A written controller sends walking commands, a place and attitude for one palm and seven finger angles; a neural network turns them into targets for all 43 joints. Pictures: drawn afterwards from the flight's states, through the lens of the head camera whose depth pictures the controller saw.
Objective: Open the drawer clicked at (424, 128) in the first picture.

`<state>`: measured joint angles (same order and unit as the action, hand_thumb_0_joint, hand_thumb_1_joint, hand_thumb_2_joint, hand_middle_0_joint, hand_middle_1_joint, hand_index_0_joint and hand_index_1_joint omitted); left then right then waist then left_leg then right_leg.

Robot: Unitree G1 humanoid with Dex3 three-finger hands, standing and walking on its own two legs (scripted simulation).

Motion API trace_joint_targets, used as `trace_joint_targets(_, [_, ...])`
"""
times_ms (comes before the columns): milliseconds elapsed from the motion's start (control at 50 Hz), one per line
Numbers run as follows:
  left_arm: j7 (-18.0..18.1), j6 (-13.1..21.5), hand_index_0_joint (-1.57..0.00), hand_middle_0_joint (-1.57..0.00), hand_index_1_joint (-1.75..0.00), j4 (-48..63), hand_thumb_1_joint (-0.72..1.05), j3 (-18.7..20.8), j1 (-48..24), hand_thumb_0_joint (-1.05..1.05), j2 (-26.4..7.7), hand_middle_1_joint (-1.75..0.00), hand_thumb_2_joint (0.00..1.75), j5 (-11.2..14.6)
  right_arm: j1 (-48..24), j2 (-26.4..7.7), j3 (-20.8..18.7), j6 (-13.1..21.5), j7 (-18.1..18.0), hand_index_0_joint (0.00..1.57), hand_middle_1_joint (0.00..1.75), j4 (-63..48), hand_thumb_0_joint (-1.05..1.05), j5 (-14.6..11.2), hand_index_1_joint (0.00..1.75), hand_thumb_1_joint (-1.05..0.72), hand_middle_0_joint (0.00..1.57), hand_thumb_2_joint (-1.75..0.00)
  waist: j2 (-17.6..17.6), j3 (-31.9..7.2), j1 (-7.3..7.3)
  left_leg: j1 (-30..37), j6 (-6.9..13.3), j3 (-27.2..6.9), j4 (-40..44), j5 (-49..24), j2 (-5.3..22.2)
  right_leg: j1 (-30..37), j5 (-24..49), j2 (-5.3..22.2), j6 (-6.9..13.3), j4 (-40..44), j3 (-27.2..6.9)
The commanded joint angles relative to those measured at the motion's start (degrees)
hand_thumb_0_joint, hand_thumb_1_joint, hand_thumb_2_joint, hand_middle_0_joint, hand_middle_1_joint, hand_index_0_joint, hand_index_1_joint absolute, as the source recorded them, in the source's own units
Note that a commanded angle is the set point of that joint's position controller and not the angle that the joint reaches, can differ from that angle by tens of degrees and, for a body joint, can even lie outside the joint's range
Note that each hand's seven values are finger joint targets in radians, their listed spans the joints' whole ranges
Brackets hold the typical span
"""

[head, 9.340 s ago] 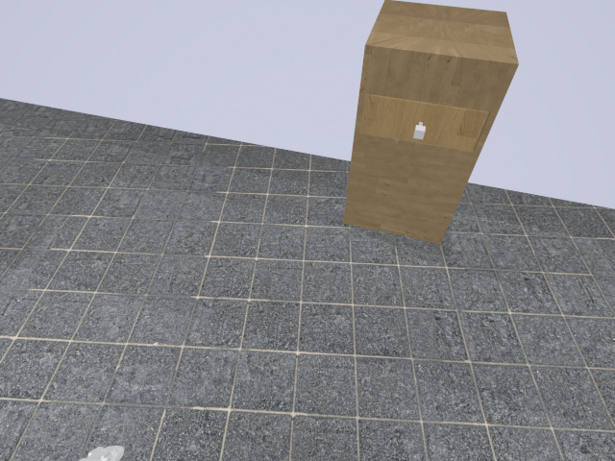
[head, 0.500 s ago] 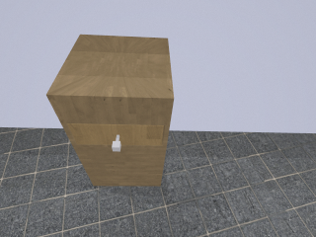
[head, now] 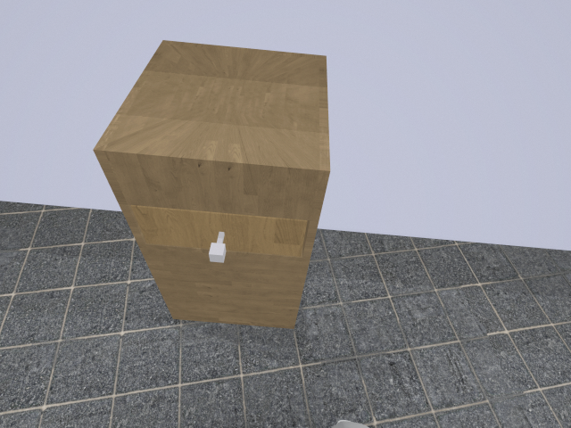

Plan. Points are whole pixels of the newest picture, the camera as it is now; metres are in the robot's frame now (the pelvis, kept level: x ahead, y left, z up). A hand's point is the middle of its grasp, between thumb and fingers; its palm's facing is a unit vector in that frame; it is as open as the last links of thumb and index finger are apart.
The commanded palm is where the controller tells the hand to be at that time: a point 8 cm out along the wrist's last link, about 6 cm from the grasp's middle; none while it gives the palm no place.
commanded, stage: come to a stop and stand still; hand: left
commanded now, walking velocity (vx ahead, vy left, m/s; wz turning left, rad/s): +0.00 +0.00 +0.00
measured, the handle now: (219, 246) +0.51 +0.17 -0.20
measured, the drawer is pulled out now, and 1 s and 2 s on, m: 0.00 0.00 0.00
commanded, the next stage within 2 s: look again from close up in 0.54 s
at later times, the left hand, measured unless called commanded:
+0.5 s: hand out of the picture -0.05 +0.15 -0.16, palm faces +0.01 -0.99 -0.15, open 7.4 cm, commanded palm none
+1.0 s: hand out of the picture -0.04 +0.17 -0.17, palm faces +0.03 -0.99 -0.17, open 7.4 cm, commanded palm none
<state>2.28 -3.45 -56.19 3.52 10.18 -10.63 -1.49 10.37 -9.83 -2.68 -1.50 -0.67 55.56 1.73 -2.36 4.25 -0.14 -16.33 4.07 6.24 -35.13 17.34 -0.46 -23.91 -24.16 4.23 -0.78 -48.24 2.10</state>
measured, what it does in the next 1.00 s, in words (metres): steps on the spot: right foot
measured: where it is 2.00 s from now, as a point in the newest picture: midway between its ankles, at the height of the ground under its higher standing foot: outside the picture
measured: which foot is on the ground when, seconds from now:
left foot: down 0.00-1.00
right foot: up 0.00-0.20, down 0.22-1.00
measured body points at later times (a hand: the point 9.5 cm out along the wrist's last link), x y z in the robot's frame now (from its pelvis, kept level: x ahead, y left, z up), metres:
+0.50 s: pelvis -0.03 +0.00 +0.02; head -0.04 +0.01 +0.47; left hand -0.04 +0.20 -0.15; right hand -0.05 -0.22 -0.14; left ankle +0.02 +0.07 -0.73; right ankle -0.05 -0.11 -0.73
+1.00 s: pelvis -0.05 +0.01 +0.01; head -0.06 +0.02 +0.46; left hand -0.05 +0.23 -0.16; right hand -0.04 -0.21 -0.15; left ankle +0.02 +0.07 -0.73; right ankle -0.05 -0.11 -0.73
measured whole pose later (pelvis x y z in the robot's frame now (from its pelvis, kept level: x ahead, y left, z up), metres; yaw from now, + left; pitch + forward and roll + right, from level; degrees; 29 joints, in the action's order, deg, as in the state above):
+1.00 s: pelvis -0.05 +0.01 +0.01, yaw +0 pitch -2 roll -1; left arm 2.7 0.7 -59.2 -0.5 20.0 -7.5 -1.2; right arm 18.8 -8.6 0.7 -0.7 -0.5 59.7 1.5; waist 0.2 -0.4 0.5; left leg -18.1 5.1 6.3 -30.0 10.8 -1.1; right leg -12.1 -16.4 1.4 -0.2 -30.2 4.4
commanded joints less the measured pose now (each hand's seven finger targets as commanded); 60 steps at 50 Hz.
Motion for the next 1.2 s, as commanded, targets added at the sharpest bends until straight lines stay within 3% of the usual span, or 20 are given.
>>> trace_joint_targets(0, [-0.7,0.9,-0.2,-0.2,-0.3,0.8,0.9,0.6,6.5,0.0,-2.7,-0.3,0.9,-0.3,-0.3,-7.2,-0.6,1.0,-1.1,0.2,0.3,-3.1,0.0,0.0,0.3,-0.9,0.2,-0.9,8.8,-1.9,-1.31,-0.7,5.1,-13.3,21.6,-10.0,13.2,-0.4,2.1,-1.2,-0.2,-10.6,-2.4])
trace_joint_targets(100, [-0.5,1.8,-0.2,-0.2,-0.3,0.2,0.9,-1.2,5.7,0.0,-1.2,-0.3,0.9,0.1,5.0,-7.1,-0.6,1.5,-1.4,0.2,0.3,-0.2,0.0,-0.4,0.3,-0.9,0.2,-0.9,7.2,-6.2,1.0,11.2,6.6,-13.5,19.0,-20.6,14.8,5.0,-1.2,-0.9,-0.7,10.0,0.1])
trace_joint_targets(160, [0.0,2.8,-0.2,-0.2,-0.3,-2.2,0.9,-1.7,10.4,0.0,-1.4,-0.3,0.9,0.2,5.2,-5.9,-0.2,1.7,-1.1,0.2,0.3,1.3,0.0,-1.1,0.3,-0.9,0.2,-0.9,5.1,-6.5,-0.73,8.4,2.7,-11.5,15.2,-19.1,11.6,14.4,12.1,-0.5,-0.1,27.6,-0.3])
trace_joint_targets(180, [0.3,3.3,-0.2,-0.2,-0.3,-3.0,0.9,-1.8,11.0,0.0,-2.5,-0.3,0.9,0.2,5.5,-4.4,0.0,1.8,-0.9,0.2,0.3,1.4,0.0,-1.4,0.3,-0.9,0.2,-0.9,1.8,-5.6,0.02,5.4,0.1,-9.7,14.2,-14.6,8.9,16.5,17.3,2.1,1.2,29.8,-4.3])
trace_joint_targets(200, [0.4,3.6,-0.2,-0.2,-0.3,-3.2,0.9,-2.0,10.2,0.0,-3.4,-0.3,0.9,0.3,5.4,-3.7,0.3,1.8,-0.7,0.2,0.3,1.6,0.0,-1.5,0.3,-0.9,0.2,-0.9,0.4,-3.7,0.96,4.6,-1.7,-8.3,14.8,-10.1,6.6,14.6,19.5,5.0,2.8,29.4,-6.8])
trace_joint_targets(220, [0.3,3.8,-0.2,-0.2,-0.3,-3.3,0.9,-2.2,10.2,0.0,-3.3,-0.3,0.9,0.3,5.5,-3.4,0.6,1.6,-0.5,0.2,0.3,2.2,0.0,-1.3,0.3,-0.9,0.2,-0.9,0.0,-4.6,1.13,6.9,-2.2,-7.6,14.4,-12.7,6.0,13.3,21.9,5.8,3.8,28.7,-7.4])
trace_joint_targets(240, [0.3,4.4,-0.2,-0.2,-0.3,-3.8,0.9,-2.1,9.9,0.0,-3.4,-0.3,0.9,0.3,5.6,-3.1,0.5,1.5,-0.6,0.2,0.3,2.7,0.0,-1.1,0.3,-0.9,0.2,-0.9,-5.6,-6.1,1.48,8.3,-2.4,-6.5,13.0,-13.2,5.8,13.3,24.5,5.2,3.8,28.6,-7.8])
trace_joint_targets(260, [0.4,4.5,-0.2,-0.2,-0.3,-3.9,0.9,-2.3,9.3,0.0,-2.9,-0.3,0.9,0.5,5.7,-3.7,0.6,1.5,-0.6,0.2,0.3,3.5,0.0,-1.1,0.3,-0.9,0.2,-0.9,-6.4,-5.1,1.63,9.3,-2.4,-6.3,13.9,-12.1,6.1,11.9,23.5,5.3,3.6,28.8,-7.3])
trace_joint_targets(340, [0.4,4.1,-0.2,-0.2,-0.3,-5.2,0.9,-2.8,10.6,0.0,-1.8,-0.3,0.9,0.5,6.5,-4.1,1.2,1.4,-0.5,0.2,0.3,6.2,0.0,-1.2,0.3,-0.9,0.2,-0.9,0.8,-0.3,1.16,8.3,-2.1,-7.7,17.8,-5.5,7.0,8.8,10.5,2.8,2.4,31.0,-5.6])
trace_joint_targets(420, [0.3,3.8,-0.2,-0.2,-0.3,-6.5,0.9,-2.9,12.7,0.0,-1.1,-0.3,0.9,0.5,8.0,-3.7,1.5,1.1,-0.7,0.2,0.3,7.4,0.0,-1.0,0.3,-0.9,0.2,-0.9,2.8,2.3,0.68,4.8,-2.2,-9.1,20.5,1.0,7.0,8.5,6.3,2.1,2.3,31.7,-5.2])
trace_joint_targets(600, [0.4,3.8,-0.2,-0.2,-0.3,-7.5,0.9,-2.8,15.7,0.0,0.9,-0.3,0.9,0.5,11.8,-2.4,1.4,1.2,-1.0,0.2,0.3,8.8,0.0,-0.8,0.3,-0.9,0.2,-0.9,3.2,1.5,0.43,2.2,-2.1,-10.1,21.7,4.9,7.4,9.2,6.0,1.2,2.4,30.2,-4.1])
trace_joint_targets(620, [2.0,5.6,-0.2,-0.2,-0.3,-7.0,0.9,-4.1,16.1,0.0,-1.8,-0.3,0.9,-0.7,5.3,-4.6,2.2,2.5,-0.1,0.2,0.3,3.8,0.0,-0.8,0.3,-0.9,0.2,-0.9,-0.7,8.6,-1.81,-4.5,-3.9,-6.3,8.7,-2.9,6.5,6.3,14.8,3.1,3.1,30.0,-4.7])
trace_joint_targets(640, [1.5,6.1,-0.2,-0.2,-0.3,-6.9,0.9,-3.8,14.3,0.0,-3.1,-0.3,0.9,-0.2,6.9,-3.4,2.6,2.3,0.5,0.2,0.3,2.7,0.0,-1.1,0.3,-0.9,0.2,-0.9,-0.6,6.1,1.31,0.5,-4.3,-6.1,9.3,-3.2,5.9,3.6,8.9,5.0,4.4,32.1,-6.1])
trace_joint_targets(660, [1.5,6.1,-0.2,-0.2,-0.3,-4.8,0.9,-3.9,12.7,0.0,-2.3,-0.3,0.9,0.5,12.1,-1.4,3.0,2.0,0.3,0.2,0.3,3.2,0.0,-0.5,0.3,-0.9,0.2,-0.9,-2.1,0.1,2.48,2.6,-2.9,-7.0,8.1,-1.9,5.4,5.9,2.1,4.3,5.0,30.4,-6.7])
trace_joint_targets(680, [1.3,6.0,-0.2,-0.2,-0.3,-3.9,0.9,-3.7,11.5,0.0,-2.3,-0.3,0.9,0.8,12.9,-1.9,2.9,1.9,0.3,0.2,0.3,3.4,0.0,-0.4,0.3,-0.9,0.2,-0.9,-2.2,-2.4,2.58,3.0,-2.3,-7.1,7.1,-2.0,5.0,6.3,1.4,3.9,5.3,29.6,-6.5])
trace_joint_targets(700, [1.2,5.8,-0.2,-0.2,-0.3,-3.3,0.9,-3.5,11.3,0.0,-2.3,-0.3,0.9,0.9,13.2,-2.4,2.8,1.9,0.1,0.2,0.3,3.2,0.0,-0.4,0.3,-0.9,0.2,-0.9,1.3,-3.6,2.73,3.8,-2.1,-7.3,6.9,-2.2,4.9,5.5,1.5,3.9,5.7,28.7,-6.5])
trace_joint_targets(760, [0.9,4.9,-0.2,-0.2,-0.3,-2.4,0.9,-3.2,12.6,0.0,-1.4,-0.3,0.9,0.7,13.2,-3.3,2.5,1.8,-0.1,0.2,0.3,1.9,0.0,-0.2,0.3,-0.9,0.2,-0.9,7.8,-1.5,1.79,-1.3,-0.9,-11.5,13.0,4.5,7.5,6.1,2.6,0.3,5.2,23.2,-2.7])
trace_joint_targets(820, [0.5,4.4,-0.2,-0.2,-0.3,-2.3,0.9,-3.4,15.0,0.0,0.1,-0.3,0.9,0.4,11.2,-4.5,2.0,1.8,-0.3,0.2,0.3,1.0,0.0,-0.3,0.3,-0.9,0.2,-0.9,4.1,0.7,0.01,-7.3,0.0,-13.5,17.0,10.6,8.5,9.5,4.8,-0.9,4.4,21.6,-1.5])
trace_joint_targets(980, [0.3,4.4,-0.2,-0.2,-0.3,-1.2,0.9,-3.2,15.0,0.0,-0.8,-0.3,0.9,0.2,10.3,-5.1,1.9,2.1,-0.1,0.2,0.3,1.2,0.0,-0.5,0.3,-0.9,0.2,-0.9,1.6,1.6,0.17,-5.0,-0.3,-12.6,18.8,9.0,8.0,8.9,6.9,0.1,3.6,23.8,-2.0])
trace_joint_targets(1180, [0.1,4.7,-0.2,-0.2,-0.3,-1.8,0.9,-3.3,15.7,0.0,-1.4,-0.3,0.9,0.1,9.0,-5.5,2.1,2.4,-0.1,0.2,0.3,2.1,0.0,-0.7,0.3,-0.9,0.2,-0.9,2.4,0.0,0.36,-1.4,-0.7,-11.6,19.0,5.7,7.8,9.2,9.0,1.1,3.1,26.7,-2.7])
